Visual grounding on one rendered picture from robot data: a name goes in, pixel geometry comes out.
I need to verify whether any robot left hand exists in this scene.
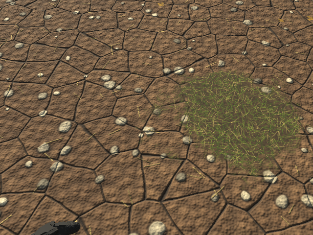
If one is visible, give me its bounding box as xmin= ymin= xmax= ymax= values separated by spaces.
xmin=31 ymin=220 xmax=80 ymax=235

